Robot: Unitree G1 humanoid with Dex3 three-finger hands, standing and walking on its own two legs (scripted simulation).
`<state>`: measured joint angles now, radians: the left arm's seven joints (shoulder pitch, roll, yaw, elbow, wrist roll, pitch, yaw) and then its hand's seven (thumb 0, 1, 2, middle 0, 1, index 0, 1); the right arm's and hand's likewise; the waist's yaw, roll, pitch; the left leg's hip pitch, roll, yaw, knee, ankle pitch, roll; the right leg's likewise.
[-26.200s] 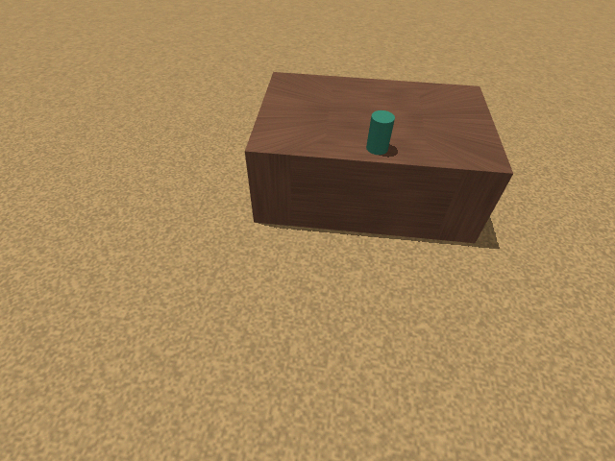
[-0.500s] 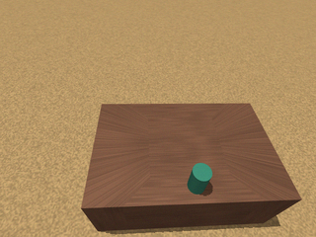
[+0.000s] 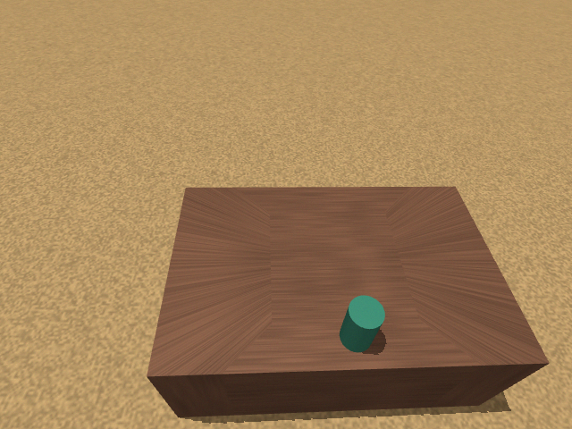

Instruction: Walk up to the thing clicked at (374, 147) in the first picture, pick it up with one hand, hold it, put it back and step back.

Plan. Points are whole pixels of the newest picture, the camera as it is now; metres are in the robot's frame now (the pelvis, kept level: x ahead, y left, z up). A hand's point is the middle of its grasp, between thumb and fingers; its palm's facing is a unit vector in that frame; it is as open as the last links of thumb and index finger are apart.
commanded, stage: stand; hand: right
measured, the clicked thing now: (360, 324) +0.42 -0.20 -0.32
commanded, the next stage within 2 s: step back in 1.42 s
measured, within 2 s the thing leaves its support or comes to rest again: neither
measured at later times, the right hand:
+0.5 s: hand out of the picture +0.07 -0.26 -0.16, palm faces -0.01 +0.94 -0.35, open 7.4 cm
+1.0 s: hand out of the picture +0.07 -0.26 -0.15, palm faces -0.01 +0.94 -0.35, open 7.4 cm
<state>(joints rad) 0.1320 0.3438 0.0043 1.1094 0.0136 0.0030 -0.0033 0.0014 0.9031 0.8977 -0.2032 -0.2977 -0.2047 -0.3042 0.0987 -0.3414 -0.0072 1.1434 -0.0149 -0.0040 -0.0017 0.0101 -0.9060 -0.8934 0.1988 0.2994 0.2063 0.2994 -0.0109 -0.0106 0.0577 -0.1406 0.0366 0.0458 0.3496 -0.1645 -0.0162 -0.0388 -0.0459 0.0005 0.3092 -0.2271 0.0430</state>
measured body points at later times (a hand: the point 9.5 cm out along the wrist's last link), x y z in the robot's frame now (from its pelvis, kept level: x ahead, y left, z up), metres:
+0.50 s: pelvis +0.00 +0.00 +0.00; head +0.01 +0.00 +0.45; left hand +0.08 +0.29 -0.14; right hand +0.07 -0.31 -0.13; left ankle +0.02 +0.13 -0.75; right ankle -0.04 -0.15 -0.75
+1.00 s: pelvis +0.00 +0.00 +0.00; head +0.00 +0.00 +0.45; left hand +0.07 +0.30 -0.14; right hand +0.07 -0.30 -0.13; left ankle +0.02 +0.13 -0.75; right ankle -0.04 -0.15 -0.75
